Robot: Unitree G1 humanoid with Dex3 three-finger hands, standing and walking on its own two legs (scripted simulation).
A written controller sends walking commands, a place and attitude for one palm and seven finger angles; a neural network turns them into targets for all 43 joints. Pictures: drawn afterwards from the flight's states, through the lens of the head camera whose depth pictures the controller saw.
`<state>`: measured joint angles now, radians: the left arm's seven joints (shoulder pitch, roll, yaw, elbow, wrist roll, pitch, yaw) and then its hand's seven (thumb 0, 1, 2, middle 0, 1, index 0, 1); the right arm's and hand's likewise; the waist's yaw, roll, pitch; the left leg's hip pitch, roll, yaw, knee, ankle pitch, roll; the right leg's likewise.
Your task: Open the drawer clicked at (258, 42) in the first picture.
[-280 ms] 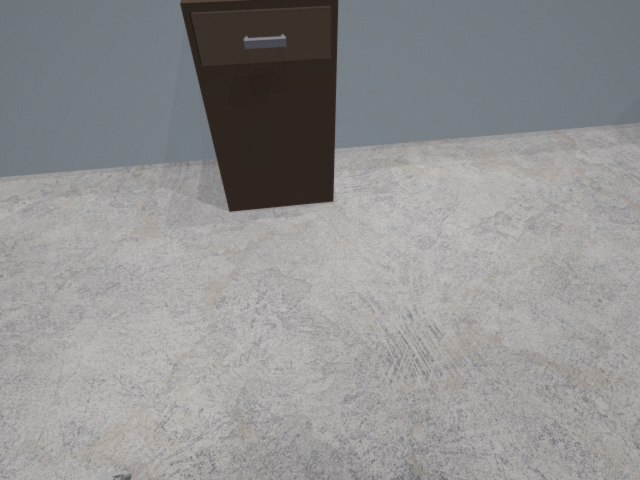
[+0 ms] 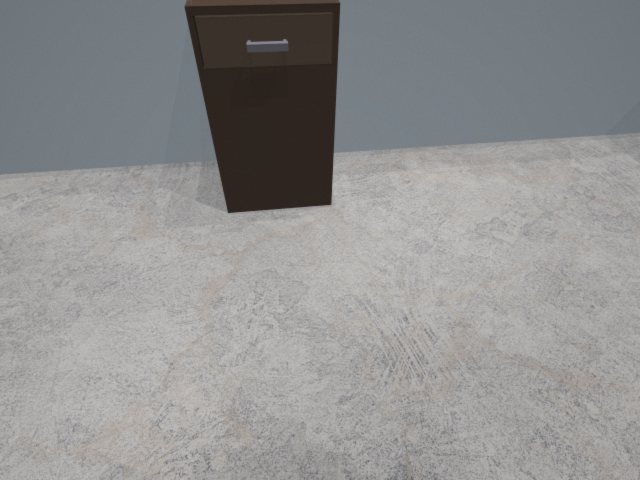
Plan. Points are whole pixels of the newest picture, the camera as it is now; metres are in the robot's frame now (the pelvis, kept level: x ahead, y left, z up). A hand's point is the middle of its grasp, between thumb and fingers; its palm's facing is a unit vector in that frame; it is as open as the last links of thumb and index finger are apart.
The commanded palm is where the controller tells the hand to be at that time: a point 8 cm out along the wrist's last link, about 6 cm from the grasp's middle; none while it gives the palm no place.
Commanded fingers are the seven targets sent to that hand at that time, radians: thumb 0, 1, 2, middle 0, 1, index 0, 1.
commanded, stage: stand and wait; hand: left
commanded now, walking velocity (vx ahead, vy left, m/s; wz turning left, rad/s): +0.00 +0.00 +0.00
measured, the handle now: (267, 44) +1.42 +0.26 +0.00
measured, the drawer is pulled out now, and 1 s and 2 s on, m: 0.00 0.00 0.00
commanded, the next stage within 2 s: look at it before walking up in 0.54 s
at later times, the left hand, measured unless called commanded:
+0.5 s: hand out of the picture +0.06 +0.26 -0.15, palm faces -0.03 -0.94 -0.34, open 7.4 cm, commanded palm none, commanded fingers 0.00 0.90 0.90 -0.20 -0.30 -0.20 -0.30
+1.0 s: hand out of the picture +0.08 +0.26 -0.15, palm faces -0.03 -0.94 -0.34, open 7.4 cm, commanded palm none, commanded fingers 0.00 0.90 0.90 -0.20 -0.30 -0.20 -0.30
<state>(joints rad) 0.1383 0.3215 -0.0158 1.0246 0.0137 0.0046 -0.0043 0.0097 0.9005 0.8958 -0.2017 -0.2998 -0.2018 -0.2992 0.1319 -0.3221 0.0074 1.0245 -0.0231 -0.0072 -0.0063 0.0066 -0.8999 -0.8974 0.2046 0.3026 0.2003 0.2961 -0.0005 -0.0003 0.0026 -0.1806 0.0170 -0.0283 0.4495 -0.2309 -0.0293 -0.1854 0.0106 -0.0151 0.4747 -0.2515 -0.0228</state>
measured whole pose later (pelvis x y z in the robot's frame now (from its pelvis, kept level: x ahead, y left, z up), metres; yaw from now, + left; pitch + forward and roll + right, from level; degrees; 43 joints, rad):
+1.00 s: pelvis +0.01 +0.01 +0.01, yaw +0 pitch -2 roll +0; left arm 0.14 0.35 -0.01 1.08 0.02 0.00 0.00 0.01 0.90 0.90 -0.20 -0.30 -0.20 -0.30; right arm 0.12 -0.34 0.01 1.10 -0.01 -0.01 0.00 0.01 -0.90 -0.90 0.20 0.30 0.20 0.30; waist 0.00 -0.01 0.02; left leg -0.14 0.01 -0.02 0.38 -0.20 -0.02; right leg -0.14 0.00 -0.01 0.39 -0.21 -0.01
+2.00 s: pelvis +0.21 -0.04 -0.04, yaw -9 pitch -2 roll +1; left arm 0.12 0.23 0.07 0.96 0.03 -0.06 -0.02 0.01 0.92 0.90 -0.19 -0.30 -0.19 -0.30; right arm 0.52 -0.11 -0.02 1.24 -0.01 -0.04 -0.02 0.01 -0.90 -0.90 0.20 0.30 0.20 0.30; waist -0.02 0.00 0.11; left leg -0.04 0.11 0.08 0.94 -0.53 -0.01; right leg -0.47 -0.03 -0.16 0.73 -0.21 -0.10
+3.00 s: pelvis +0.61 -0.12 -0.03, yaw -13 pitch -2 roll +1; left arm 0.10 0.19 0.05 1.00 0.03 -0.05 -0.01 0.01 0.91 0.90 -0.19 -0.30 -0.19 -0.30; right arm 0.45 -0.12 -0.03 1.17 -0.01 -0.03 -0.02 0.00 -0.91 -0.90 0.20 0.30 0.20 0.30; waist -0.06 0.01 0.09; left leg -0.10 0.12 0.16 0.87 -0.54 -0.03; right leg -0.43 -0.07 -0.16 0.67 -0.16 -0.06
